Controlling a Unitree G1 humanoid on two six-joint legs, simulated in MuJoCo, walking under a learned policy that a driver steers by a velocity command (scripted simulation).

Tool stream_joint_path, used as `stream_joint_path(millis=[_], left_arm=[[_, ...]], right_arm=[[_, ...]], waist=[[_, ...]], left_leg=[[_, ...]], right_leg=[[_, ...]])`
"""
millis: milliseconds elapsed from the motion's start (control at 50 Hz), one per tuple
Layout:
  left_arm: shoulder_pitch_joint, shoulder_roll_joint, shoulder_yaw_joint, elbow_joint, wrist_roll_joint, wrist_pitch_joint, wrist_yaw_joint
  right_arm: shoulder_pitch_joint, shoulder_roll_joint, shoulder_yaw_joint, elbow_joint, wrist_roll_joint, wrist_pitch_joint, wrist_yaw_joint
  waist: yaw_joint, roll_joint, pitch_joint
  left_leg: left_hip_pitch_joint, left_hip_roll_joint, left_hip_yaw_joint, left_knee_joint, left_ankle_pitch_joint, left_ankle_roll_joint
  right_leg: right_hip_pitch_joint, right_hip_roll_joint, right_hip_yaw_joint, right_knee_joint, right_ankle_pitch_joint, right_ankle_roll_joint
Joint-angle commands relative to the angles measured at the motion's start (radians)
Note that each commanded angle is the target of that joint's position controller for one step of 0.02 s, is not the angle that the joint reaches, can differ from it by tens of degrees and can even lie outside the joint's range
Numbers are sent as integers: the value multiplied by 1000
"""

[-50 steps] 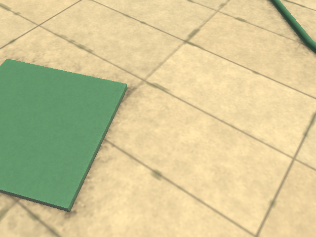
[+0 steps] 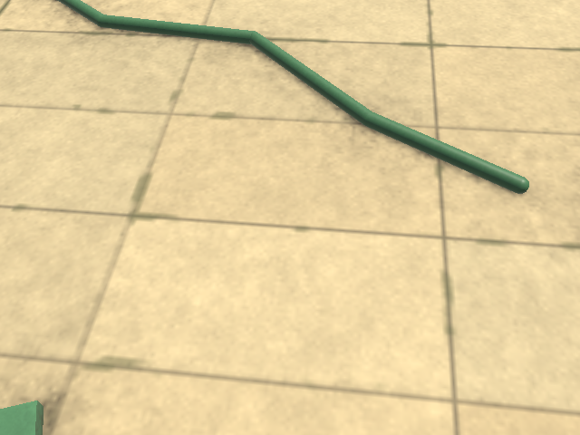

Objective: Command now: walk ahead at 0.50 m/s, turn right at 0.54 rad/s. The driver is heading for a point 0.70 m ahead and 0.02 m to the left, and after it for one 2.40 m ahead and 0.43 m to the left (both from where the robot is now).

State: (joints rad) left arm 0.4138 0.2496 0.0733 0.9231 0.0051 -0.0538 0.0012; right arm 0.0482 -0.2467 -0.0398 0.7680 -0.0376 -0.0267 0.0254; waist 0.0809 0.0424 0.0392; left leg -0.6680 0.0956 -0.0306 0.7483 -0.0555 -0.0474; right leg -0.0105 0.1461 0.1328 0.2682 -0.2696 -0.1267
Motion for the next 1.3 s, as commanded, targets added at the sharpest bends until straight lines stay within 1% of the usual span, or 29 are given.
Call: stream_joint_path(millis=[20,80,120,140,160,180,200,220,240,280,360,540,600,640,660,680,700,720,780,900,960,1060,1120,1160,1180,1200,1220,1260,1300], left_arm=[[68,160,31,-41,8,-7,12],[20,172,30,-52,11,-16,20],[-4,184,29,-49,11,-26,10],[10,133,14,-70,7,-32,3],[170,45,0,-75,-31,-28,0],[158,118,5,-52,7,-21,7],[68,123,7,-63,16,-16,2],[-5,112,1,-79,20,-17,-5],[-36,103,0,-90,23,-12,-12],[-25,87,-6,-90,34,6,-24],[-115,69,-18,-117,41,19,-36],[-415,41,-51,-207,25,5,-42],[-411,60,-44,-214,26,-1,-34],[-254,76,-30,-161,37,-15,-23],[-96,120,-12,-111,52,-26,-12],[53,218,11,-98,73,-32,1],[60,269,29,-81,42,-17,0],[-25,191,13,-90,16,-9,-5],[-159,78,-18,-99,10,-24,-11],[-56,96,-12,-29,-2,-50,-7],[-25,82,-21,-2,1,-46,-5],[28,80,-32,49,8,-35,5],[-2,90,-30,62,10,-26,18],[-11,94,-30,64,-5,-24,22],[56,50,-41,48,-15,-26,28],[187,4,-44,94,-40,-6,26],[122,61,-32,96,-3,17,28],[-41,53,-24,51,31,33,25],[-49,38,-23,44,32,54,25]], right_arm=[[-155,-73,-5,-124,8,-27,3],[-40,-101,-11,-103,9,-41,-2],[198,-143,-32,-31,9,-56,-21],[343,-198,-46,-16,-11,-66,-37],[393,-307,-73,-2,-27,-58,-35],[333,-235,-63,-4,3,-43,-23],[234,-156,-45,-24,13,-42,-19],[192,-108,-32,-22,9,-46,-15],[193,-96,-26,-9,7,-51,-17],[223,-93,-22,24,15,-65,-16],[292,-111,-27,64,29,-83,-11],[415,-131,-31,126,27,-71,-10],[413,-146,-35,138,23,-62,-17],[395,-148,-34,145,27,-53,-20],[397,-124,-25,138,30,-52,-21],[406,-51,-3,84,45,-55,-19],[469,-53,-10,85,44,-50,-20],[392,-123,-29,92,21,-40,-25],[333,-79,-22,89,12,-32,-5],[216,-59,-19,63,0,-1,14],[140,-38,-9,42,6,-4,6],[72,-21,11,41,15,-13,-13],[159,-53,2,78,8,-28,-30],[330,-93,-11,144,-6,-58,-42],[421,-172,-27,159,-17,-65,-43],[407,-167,-26,162,18,-51,-37],[341,-129,-17,139,54,-40,-29],[194,-100,-11,109,44,-18,-35],[173,-100,-17,106,36,-2,-43]], waist=[[16,-112,11],[-47,-130,-9],[-158,-86,-124],[-207,-14,-243],[-138,252,-363],[-113,140,-296],[-93,28,-135],[-93,-34,-70],[-82,-3,-41],[-60,55,-43],[-61,50,-25],[-133,46,19],[-116,51,19],[-39,16,-50],[16,-31,-152],[55,-190,-287],[18,-317,-313],[-8,-156,-166],[-86,-127,-14],[-94,-97,14],[-91,-90,32],[-57,-134,3],[-97,-138,-23],[-165,-54,-109],[-152,82,-236],[-109,190,-369],[-101,71,-318],[-74,20,-94],[-47,31,-60]], left_leg=[[-27,-53,32,-102,21,18],[207,-87,38,-214,-21,71],[507,-119,60,-293,-32,115],[729,54,-118,-298,-149,159],[962,324,-609,-388,-184,303],[869,319,-751,-466,-311,312],[715,278,-586,-485,-340,295],[619,224,-451,-503,-254,272],[570,178,-353,-519,-155,248],[519,130,-242,-542,-12,231],[538,122,-162,-601,50,258],[597,101,-42,-589,177,229],[652,138,-53,-524,265,215],[649,102,-7,-320,446,187],[550,54,33,-124,373,164],[301,-35,99,205,-4,125],[68,-155,62,408,-492,118],[-3,-82,-11,461,-424,130],[89,-3,-2,347,-252,114],[11,24,37,256,-99,58],[33,2,71,113,-39,41],[178,-70,116,-104,43,78],[284,-104,99,-195,-28,122],[546,-49,50,-348,351,152],[792,180,-137,-228,905,229],[888,332,-355,-243,1119,409],[773,288,-337,-311,879,407],[554,197,-266,-418,538,358],[430,126,-202,-467,377,314]], right_leg=[[62,-273,193,13,543,-106],[29,-286,183,74,677,-49],[-7,-222,122,344,819,-12],[-143,-168,84,598,567,4],[-439,13,-19,929,-154,48],[-543,-38,11,1028,-222,36],[-564,-85,8,1029,-132,39],[-556,-117,0,978,-77,42],[-542,-140,-10,931,-61,45],[-491,-154,-30,876,-50,58],[-582,-195,-81,784,23,83],[-522,-198,-191,357,195,103],[-460,-178,-195,292,119,68],[-246,-128,-214,179,112,34],[-21,-181,-150,166,101,0],[237,-463,197,118,-22,-75],[298,-584,529,-7,-39,-161],[185,-523,414,-9,-106,-132],[-88,-385,131,-101,77,-58],[-82,-341,-6,-167,300,-79],[-74,-313,-100,-107,677,-64],[-16,-299,-154,-10,865,-26],[39,-326,-120,121,933,-13],[-23,-258,-146,365,729,35],[-192,-180,-195,611,223,64],[-315,-59,-158,827,-358,85],[-334,-103,-92,860,-353,92],[-414,-140,-102,856,-268,103],[-369,-155,-110,795,-190,120]])
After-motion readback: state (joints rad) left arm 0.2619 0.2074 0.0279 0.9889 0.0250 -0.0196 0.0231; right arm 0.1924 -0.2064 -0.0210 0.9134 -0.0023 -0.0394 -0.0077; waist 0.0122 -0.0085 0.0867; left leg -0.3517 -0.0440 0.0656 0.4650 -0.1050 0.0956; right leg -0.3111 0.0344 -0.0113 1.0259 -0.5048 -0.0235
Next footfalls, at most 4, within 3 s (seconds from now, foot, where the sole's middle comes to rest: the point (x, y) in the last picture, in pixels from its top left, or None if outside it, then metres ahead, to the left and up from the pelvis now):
0.14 left None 0.26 0.13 -0.78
0.66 right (385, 428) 0.48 -0.11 -0.78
1.16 left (328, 319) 0.74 0.03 -0.78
1.64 right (402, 356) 0.66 -0.15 -0.78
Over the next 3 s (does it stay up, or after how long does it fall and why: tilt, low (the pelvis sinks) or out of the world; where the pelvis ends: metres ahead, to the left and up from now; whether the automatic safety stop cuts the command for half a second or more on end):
stays up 0.58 -0.06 0.00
